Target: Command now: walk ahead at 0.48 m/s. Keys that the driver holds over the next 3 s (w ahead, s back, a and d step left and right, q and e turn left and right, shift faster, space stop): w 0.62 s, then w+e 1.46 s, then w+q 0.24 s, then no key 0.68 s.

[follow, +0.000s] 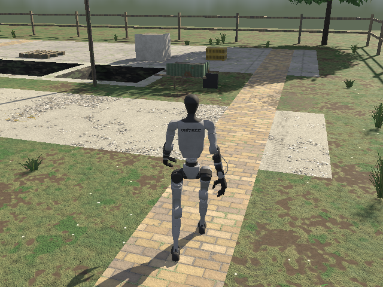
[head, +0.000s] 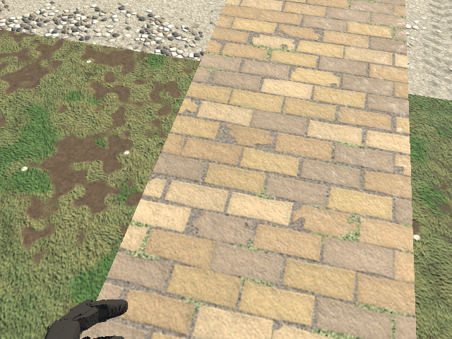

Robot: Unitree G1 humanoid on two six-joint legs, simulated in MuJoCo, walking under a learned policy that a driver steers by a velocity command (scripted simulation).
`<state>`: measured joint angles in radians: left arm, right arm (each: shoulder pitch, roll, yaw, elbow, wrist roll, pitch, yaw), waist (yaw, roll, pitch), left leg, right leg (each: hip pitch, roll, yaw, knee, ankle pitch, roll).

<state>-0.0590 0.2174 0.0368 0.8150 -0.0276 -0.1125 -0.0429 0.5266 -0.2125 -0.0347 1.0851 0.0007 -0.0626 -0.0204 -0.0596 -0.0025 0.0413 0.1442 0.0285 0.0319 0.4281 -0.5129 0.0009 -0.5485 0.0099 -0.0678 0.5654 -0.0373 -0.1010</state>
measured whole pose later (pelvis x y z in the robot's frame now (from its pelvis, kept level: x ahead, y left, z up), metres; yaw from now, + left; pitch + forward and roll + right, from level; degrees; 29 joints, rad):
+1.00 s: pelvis +0.57 +0.04 +0.03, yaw -9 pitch +2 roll +2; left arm 0.11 0.23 0.06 0.87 -0.02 -0.05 -0.03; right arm 0.33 -0.23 -0.06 0.97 -0.01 -0.10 -0.02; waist -0.06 -0.04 0.00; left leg 0.08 -0.04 0.21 0.19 -0.30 0.03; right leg -0.69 -0.09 0.02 0.68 0.07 -0.05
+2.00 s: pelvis +1.08 -0.17 +0.03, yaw -44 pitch +2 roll +2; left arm 0.12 0.29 0.07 0.64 -0.02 -0.02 -0.03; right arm 0.32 -0.29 -0.08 0.85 0.00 -0.09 0.00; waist -0.09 -0.04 0.03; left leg 0.00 0.01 0.20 0.26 -0.28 -0.01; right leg -0.69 -0.11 0.03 0.76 -0.03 -0.01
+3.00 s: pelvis +1.33 -0.48 +0.02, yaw -45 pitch +0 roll +1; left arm 0.25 0.23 0.05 0.93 0.02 0.01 0.03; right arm 0.13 -0.22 -0.03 0.87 -0.02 0.00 -0.01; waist 0.00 0.02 0.00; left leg -0.34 -0.01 0.04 0.49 -0.15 0.01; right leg -0.26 -0.05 0.02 0.57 -0.31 0.03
